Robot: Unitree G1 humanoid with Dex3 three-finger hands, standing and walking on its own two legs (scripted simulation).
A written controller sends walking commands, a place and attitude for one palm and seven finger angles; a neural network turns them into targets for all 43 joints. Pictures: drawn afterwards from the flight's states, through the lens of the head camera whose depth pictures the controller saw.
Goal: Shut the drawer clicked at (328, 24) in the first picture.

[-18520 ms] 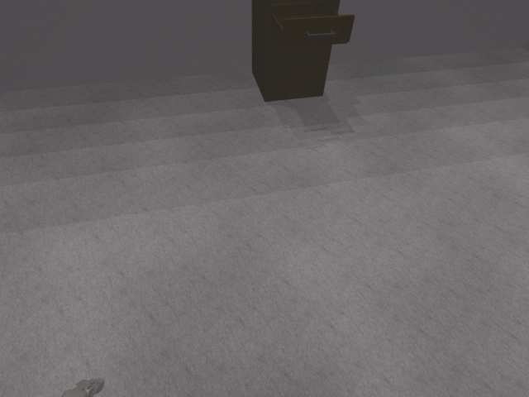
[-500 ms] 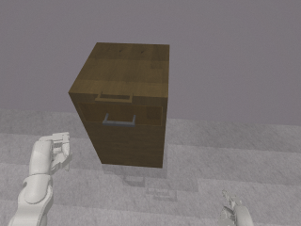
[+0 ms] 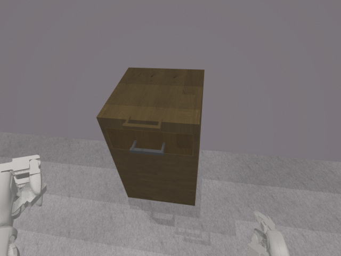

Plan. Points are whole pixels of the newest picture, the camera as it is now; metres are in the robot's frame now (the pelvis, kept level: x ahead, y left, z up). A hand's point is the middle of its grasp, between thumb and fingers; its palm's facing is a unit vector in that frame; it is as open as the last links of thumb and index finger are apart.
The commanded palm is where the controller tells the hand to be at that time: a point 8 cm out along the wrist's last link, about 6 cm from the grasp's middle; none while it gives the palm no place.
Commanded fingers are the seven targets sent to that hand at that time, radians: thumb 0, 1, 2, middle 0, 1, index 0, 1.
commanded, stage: draw the hand back to the body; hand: left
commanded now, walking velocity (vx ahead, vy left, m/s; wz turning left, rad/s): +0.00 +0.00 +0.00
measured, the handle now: (147, 147) +0.60 +0.20 -0.21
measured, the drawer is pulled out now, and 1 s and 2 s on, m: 0.00 0.00 0.00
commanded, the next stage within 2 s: step back with the hand held close in 0.02 s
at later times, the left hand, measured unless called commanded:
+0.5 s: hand (36, 202) +0.16 +0.25 +0.16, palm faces +0.32 -0.80 -0.50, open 3.2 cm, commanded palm +0.09 +0.30 +0.18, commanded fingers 0.00 0.90 0.90 -1.40 -1.60 -1.40 -1.60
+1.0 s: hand (8, 230) +0.11 +0.26 +0.17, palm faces +0.39 -0.80 -0.46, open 3.2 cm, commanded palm +0.04 +0.30 +0.18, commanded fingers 0.00 0.90 0.90 -1.40 -1.60 -1.40 -1.60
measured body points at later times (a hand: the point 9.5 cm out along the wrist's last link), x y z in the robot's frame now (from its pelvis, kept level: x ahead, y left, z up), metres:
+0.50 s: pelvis -0.04 +0.02 +0.00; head -0.02 +0.00 +0.45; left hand +0.13 +0.29 +0.18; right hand +0.11 -0.24 -0.09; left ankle -0.04 +0.13 -0.74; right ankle +0.00 -0.12 -0.74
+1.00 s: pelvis -0.09 +0.02 -0.01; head -0.06 +0.03 +0.44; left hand +0.08 +0.30 +0.19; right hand +0.08 -0.22 -0.09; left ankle -0.04 +0.13 -0.74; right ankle +0.00 -0.12 -0.74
